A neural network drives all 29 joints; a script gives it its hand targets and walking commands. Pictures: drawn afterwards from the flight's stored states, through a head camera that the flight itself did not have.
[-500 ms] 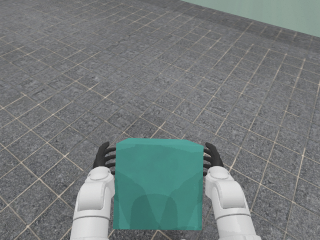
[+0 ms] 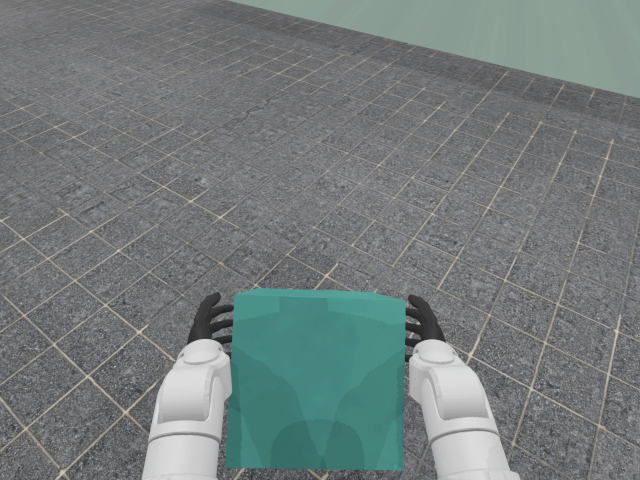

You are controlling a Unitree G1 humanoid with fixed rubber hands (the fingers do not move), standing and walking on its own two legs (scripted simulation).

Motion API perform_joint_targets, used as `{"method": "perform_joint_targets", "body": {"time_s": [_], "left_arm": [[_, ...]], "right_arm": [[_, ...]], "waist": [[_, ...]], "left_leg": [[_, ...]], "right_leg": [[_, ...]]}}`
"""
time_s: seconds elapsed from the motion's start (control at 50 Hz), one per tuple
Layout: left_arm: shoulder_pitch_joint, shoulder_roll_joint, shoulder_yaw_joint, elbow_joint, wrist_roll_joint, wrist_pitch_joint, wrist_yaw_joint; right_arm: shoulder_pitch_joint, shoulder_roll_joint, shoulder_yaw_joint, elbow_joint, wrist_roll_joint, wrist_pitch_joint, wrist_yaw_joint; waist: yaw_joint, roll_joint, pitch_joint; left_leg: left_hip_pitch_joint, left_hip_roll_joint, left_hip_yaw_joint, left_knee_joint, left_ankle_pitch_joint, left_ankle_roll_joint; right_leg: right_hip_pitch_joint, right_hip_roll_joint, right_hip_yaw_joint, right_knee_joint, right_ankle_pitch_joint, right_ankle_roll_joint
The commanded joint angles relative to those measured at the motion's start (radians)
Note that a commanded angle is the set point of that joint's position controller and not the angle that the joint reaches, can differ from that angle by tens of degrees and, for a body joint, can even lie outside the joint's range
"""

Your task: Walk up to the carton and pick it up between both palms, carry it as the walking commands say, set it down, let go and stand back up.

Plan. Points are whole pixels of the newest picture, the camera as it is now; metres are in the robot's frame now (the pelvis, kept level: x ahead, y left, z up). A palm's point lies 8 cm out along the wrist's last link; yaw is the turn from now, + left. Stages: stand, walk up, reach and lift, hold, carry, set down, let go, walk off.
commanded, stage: hold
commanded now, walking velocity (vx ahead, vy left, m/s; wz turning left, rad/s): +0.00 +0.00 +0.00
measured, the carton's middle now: (314, 359) +0.33 +0.01 -0.08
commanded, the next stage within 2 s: set down in 0.34 s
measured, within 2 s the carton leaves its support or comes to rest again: neither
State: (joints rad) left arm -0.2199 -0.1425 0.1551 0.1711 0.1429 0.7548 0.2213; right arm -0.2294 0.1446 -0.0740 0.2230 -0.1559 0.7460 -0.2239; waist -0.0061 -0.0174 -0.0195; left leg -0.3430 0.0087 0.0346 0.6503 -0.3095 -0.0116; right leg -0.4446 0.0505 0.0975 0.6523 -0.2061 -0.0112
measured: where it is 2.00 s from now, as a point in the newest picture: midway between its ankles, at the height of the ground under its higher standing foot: outside the picture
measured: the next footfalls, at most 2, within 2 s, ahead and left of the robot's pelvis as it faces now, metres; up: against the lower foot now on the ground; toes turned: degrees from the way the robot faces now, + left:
none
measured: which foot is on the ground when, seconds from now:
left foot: down 0.00-1.00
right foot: down 0.00-1.00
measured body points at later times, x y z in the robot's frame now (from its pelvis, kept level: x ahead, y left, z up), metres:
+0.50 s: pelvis -0.03 -0.02 +0.00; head -0.11 -0.04 +0.44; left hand +0.28 +0.15 +0.05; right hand +0.30 -0.14 +0.05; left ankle +0.02 +0.13 -0.72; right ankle +0.08 -0.11 -0.72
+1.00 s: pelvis -0.07 -0.04 -0.04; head +0.06 -0.02 +0.39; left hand +0.32 +0.16 -0.09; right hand +0.33 -0.13 -0.08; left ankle +0.02 +0.13 -0.72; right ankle +0.08 -0.11 -0.72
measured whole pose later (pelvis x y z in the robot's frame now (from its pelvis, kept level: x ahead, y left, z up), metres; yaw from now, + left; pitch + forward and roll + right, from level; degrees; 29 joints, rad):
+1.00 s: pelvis -0.07 -0.04 -0.04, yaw +4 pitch +6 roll +1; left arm -0.78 -0.02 0.42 0.78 0.28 0.41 0.10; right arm -0.72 0.20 -0.41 0.68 -0.24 0.41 -0.29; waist 0.02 -0.05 0.21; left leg -0.72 -0.01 -0.09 0.90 -0.29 -0.03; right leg -0.78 0.07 0.01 0.84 -0.17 -0.05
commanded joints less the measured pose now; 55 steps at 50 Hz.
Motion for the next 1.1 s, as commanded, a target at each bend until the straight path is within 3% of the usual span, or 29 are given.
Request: {"method": "perform_joint_targets", "body": {"time_s": [0.0, 0.04, 0.06, 0.08, 0.12, 0.14, 0.2, 0.28, 0.32, 0.34, 0.36, 0.38, 0.4, 0.42, 0.44, 0.48, 0.5, 0.58, 0.62, 0.64, 0.7, 0.72, 0.76, 0.84, 0.86, 0.88, 0.98, 1.04, 1.08], "left_arm": [[-0.635, -1.091, -0.693, -0.101, -0.279, -0.081, -0.441], [-0.620, -1.101, -0.701, -0.115, -0.278, -0.095, -0.439], [-0.675, -1.105, -0.682, -0.102, -0.280, -0.100, -0.434], [-0.762, -1.115, -0.689, -0.100, -0.290, -0.106, -0.442], [-0.815, -1.144, -0.679, -0.091, -0.293, -0.123, -0.444], [-0.798, -1.149, -0.657, -0.064, -0.278, -0.122, -0.441], [-0.854, -1.123, -0.603, 0.027, -0.264, -0.122, -0.455], [-0.946, -1.096, -0.521, 0.218, -0.231, -0.128, -0.494], [-1.009, -1.051, -0.464, 0.270, -0.203, -0.142, -0.510], [-0.943, -0.952, -0.217, 0.481, 0.005, -0.145, -0.516], [-0.986, -0.928, -0.163, 0.550, 0.044, -0.156, -0.531], [-0.985, -0.917, -0.105, 0.603, 0.061, -0.170, -0.540], [-1.049, -0.900, -0.085, 0.615, 0.063, -0.192, -0.552], [-1.100, -0.895, -0.084, 0.592, 0.049, -0.219, -0.557], [-1.107, -0.931, -0.112, 0.576, 0.031, -0.237, -0.559], [-1.158, -0.940, -0.115, 0.572, 0.002, -0.275, -0.561], [-1.211, -0.932, -0.136, 0.568, -0.032, -0.286, -0.562], [-1.340, -0.965, -0.138, 0.555, -0.074, -0.336, -0.544], [-1.353, -0.948, -0.131, 0.533, -0.080, -0.369, -0.542], [-1.335, -0.942, -0.138, 0.525, -0.070, -0.378, -0.544], [-1.342, -0.931, -0.162, 0.492, -0.071, -0.411, -0.555], [-1.345, -0.913, -0.175, 0.459, -0.065, -0.427, -0.548], [-1.355, -0.916, -0.205, 0.437, -0.047, -0.437, -0.543], [-1.502, -0.892, -0.207, 0.449, -0.048, -0.463, -0.536], [-1.501, -0.864, -0.198, 0.476, -0.035, -0.466, -0.545], [-1.511, -0.852, -0.233, 0.458, -0.047, -0.472, -0.555], [-1.343, -0.938, -0.308, 0.463, -0.077, -0.466, -0.557], [-1.246, -1.041, -0.325, 0.470, -0.103, -0.471, -0.546], [-1.218, -1.035, -0.348, 0.430, -0.104, -0.487, -0.551]], "right_arm": [[-0.660, 1.084, 0.654, -0.268, 0.292, -0.090, 0.456], [-0.674, 1.066, 0.687, -0.319, 0.303, -0.111, 0.463], [-0.718, 1.069, 0.683, -0.284, 0.307, -0.110, 0.475], [-0.741, 1.082, 0.649, -0.249, 0.299, -0.111, 0.481], [-0.768, 1.106, 0.639, -0.214, 0.295, -0.103, 0.495], [-0.780, 1.100, 0.649, -0.195, 0.295, -0.106, 0.505], [-0.839, 1.104, 0.575, -0.124, 0.274, -0.090, 0.494], [-0.885, 1.102, 0.436, 0.046, 0.231, -0.079, 0.482], [-0.900, 1.118, 0.387, 0.155, 0.215, -0.069, 0.481], [-0.996, 1.090, 0.274, 0.339, 0.165, -0.090, 0.500], [-0.989, 1.056, 0.163, 0.448, 0.111, -0.101, 0.499], [-0.997, 1.043, 0.113, 0.488, 0.090, -0.116, 0.493], [-1.010, 1.029, 0.044, 0.510, 0.060, -0.129, 0.483], [-1.030, 1.071, 0.052, 0.513, 0.072, -0.141, 0.475], [-1.045, 1.065, 0.041, 0.492, 0.072, -0.157, 0.470], [-1.192, 1.073, 0.068, 0.407, 0.097, -0.196, 0.465], [-1.211, 1.045, 0.046, 0.398, 0.099, -0.203, 0.462], [-1.403, 1.044, 0.106, 0.297, 0.143, -0.256, 0.441], [-1.399, 1.072, 0.110, 0.323, 0.147, -0.275, 0.420], [-1.340, 1.081, 0.088, 0.347, 0.130, -0.281, 0.409], [-1.284, 1.120, 0.116, 0.370, 0.113, -0.307, 0.384], [-1.250, 1.140, 0.144, 0.392, 0.112, -0.315, 0.383], [-1.137, 1.145, 0.114, 0.458, 0.071, -0.339, 0.381], [-1.239, 1.111, 0.098, 0.516, 0.056, -0.381, 0.379], [-1.296, 1.112, 0.138, 0.478, 0.067, -0.387, 0.378], [-1.291, 1.148, 0.177, 0.474, 0.091, -0.386, 0.372], [-1.419, 1.154, 0.372, 0.234, 0.175, -0.418, 0.367], [-1.390, 1.117, 0.417, 0.179, 0.186, -0.448, 0.364], [-1.262, 1.144, 0.425, 0.214, 0.156, -0.450, 0.357]], "waist": [[-0.006, 0.069, -0.583], [-0.016, 0.103, -0.648], [-0.006, 0.106, -0.615], [-0.033, 0.085, -0.603], [-0.018, 0.041, -0.575], [0.018, 0.038, -0.585], [-0.011, -0.016, -0.495], [-0.052, 0.037, -0.376], [-0.040, 0.018, -0.307], [0.104, -0.011, -0.168], [0.043, -0.034, -0.112], [0.045, -0.061, -0.098], [-0.010, -0.072, -0.089], [0.006, -0.090, -0.109], [-0.018, -0.060, -0.137], [0.001, -0.008, -0.197], [-0.026, 0.026, -0.197], [0.020, 0.038, -0.354], [0.037, -0.013, -0.420], [-0.003, -0.019, -0.443], [-0.017, -0.015, -0.585], [0.011, -0.002, -0.647], [-0.032, 0.056, -0.739], [-0.008, 0.112, -0.801], [0.041, 0.103, -0.831], [0.049, 0.076, -0.873], [0.117, 0.032, -1.072], [0.108, 0.067, -1.152], [0.083, 0.032, -1.161]], "left_leg": [[0.121, -0.052, -0.146, -0.140, 0.225, 0.014], [0.154, -0.061, -0.153, -0.157, 0.383, 0.004], [0.163, -0.061, -0.150, -0.163, 0.348, 0.003], [0.168, -0.060, -0.144, -0.167, 0.275, 0.008], [0.189, -0.052, -0.148, -0.182, 0.222, 0.021], [0.155, -0.046, -0.149, -0.192, 0.219, 0.019], [0.076, -0.055, -0.137, -0.210, 0.056, 0.036], [-0.057, -0.051, -0.112, -0.243, -0.177, 0.060], [-0.082, -0.061, -0.096, -0.235, -0.230, 0.067], [-0.129, -0.066, -0.113, -0.224, -0.263, 0.082], [-0.136, -0.081, -0.106, -0.192, -0.294, 0.080], [-0.127, -0.100, -0.096, -0.176, -0.279, 0.074], [-0.130, -0.102, -0.099, -0.163, -0.305, 0.074], [-0.137, -0.100, -0.097, -0.149, -0.288, 0.079], [-0.121, -0.092, -0.109, -0.157, -0.241, 0.076], [-0.140, -0.071, -0.116, -0.186, -0.240, 0.098], [-0.173, -0.060, -0.123, -0.210, -0.247, 0.105], [-0.199, -0.065, -0.103, -0.185, -0.297, 0.112], [-0.155, -0.079, -0.088, -0.109, -0.224, 0.099], [-0.121, -0.084, -0.084, -0.088, -0.195, 0.091], [-0.136, -0.100, -0.071, -0.012, -0.112, 0.072], [-0.137, -0.099, -0.070, -0.007, -0.093, 0.068], [-0.159, -0.096, -0.070, 0.013, -0.091, 0.059], [-0.235, -0.088, -0.101, 0.047, -0.220, 0.062], [-0.304, -0.095, -0.082, 0.071, -0.236, 0.064], [-0.328, -0.105, -0.066, 0.099, -0.210, 0.062], [-0.340, -0.110, -0.055, 0.137, -0.089, 0.066], [-0.341, -0.122, -0.075, 0.162, -0.007, 0.060], [-0.392, -0.127, -0.078, 0.194, 0.019, 0.055]], "right_leg": [[0.465, 0.026, 0.030, -0.089, 0.280, -0.037], [0.570, 0.026, 0.033, -0.107, 0.393, -0.034], [0.514, 0.021, 0.029, -0.115, 0.350, -0.036], [0.476, 0.021, 0.024, -0.123, 0.286, -0.036], [0.453, 0.025, 0.007, -0.136, 0.218, -0.031], [0.481, 0.032, -0.001, -0.131, 0.217, -0.039], [0.473, 0.024, -0.012, -0.146, 0.115, -0.020], [0.506, 0.000, 0.026, -0.167, -0.098, 0.002], [0.485, -0.019, 0.047, -0.194, -0.219, 0.015], [0.339, 0.006, 0.008, -0.222, -0.346, -0.015], [0.296, -0.006, 0.019, -0.242, -0.421, -0.023], [0.283, -0.021, 0.027, -0.277, -0.460, -0.025], [0.279, -0.025, 0.036, -0.291, -0.511, -0.021], [0.311, -0.031, 0.055, -0.294, -0.524, -0.017], [0.338, -0.026, 0.056, -0.283, -0.472, -0.014], [0.419, -0.014, 0.037, -0.229, -0.402, -0.001], [0.436, -0.011, 0.006, -0.203, -0.337, -0.001], [0.520, -0.009, 0.005, -0.155, -0.384, 0.022], [0.488, -0.032, 0.051, -0.178, -0.450, 0.023], [0.437, -0.026, 0.045, -0.178, -0.435, 0.019], [0.405, -0.030, 0.055, -0.144, -0.365, 0.015], [0.398, -0.018, 0.046, -0.115, -0.315, 0.013], [0.359, -0.002, 0.026, -0.064, -0.221, -0.003], [0.273, 0.018, 0.038, 0.018, -0.330, -0.009], [0.308, 0.014, 0.064, 0.030, -0.367, -0.002], [0.349, 0.005, 0.091, 0.029, -0.378, 0.004], [0.375, 0.004, 0.074, 0.100, -0.221, 0.032], [0.359, 0.013, 0.058, 0.162, -0.078, 0.023], [0.347, 0.013, 0.061, 0.186, -0.027, 0.027]]}}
